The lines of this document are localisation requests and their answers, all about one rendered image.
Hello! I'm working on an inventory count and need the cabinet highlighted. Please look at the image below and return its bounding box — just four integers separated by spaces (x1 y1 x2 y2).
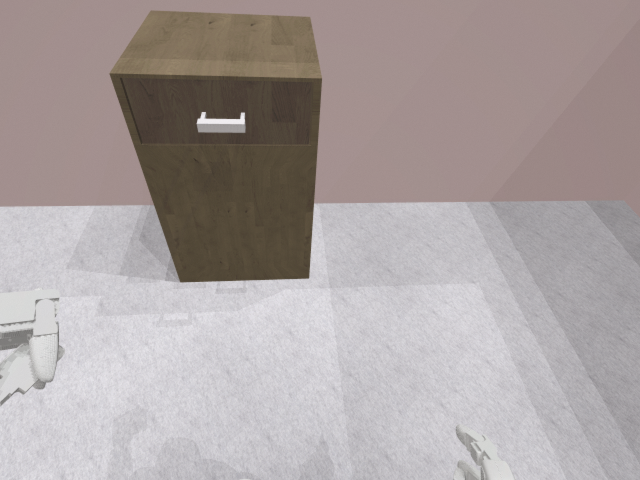
109 10 322 283

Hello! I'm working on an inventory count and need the robot left hand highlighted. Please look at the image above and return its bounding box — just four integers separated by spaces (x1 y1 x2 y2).
0 287 65 406

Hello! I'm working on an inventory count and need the handle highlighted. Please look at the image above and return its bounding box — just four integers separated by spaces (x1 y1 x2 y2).
197 112 246 133

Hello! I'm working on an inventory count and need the drawer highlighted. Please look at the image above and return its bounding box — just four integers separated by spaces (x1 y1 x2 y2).
122 78 312 144

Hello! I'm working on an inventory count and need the robot right hand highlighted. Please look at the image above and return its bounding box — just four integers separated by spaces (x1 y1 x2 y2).
453 424 516 480

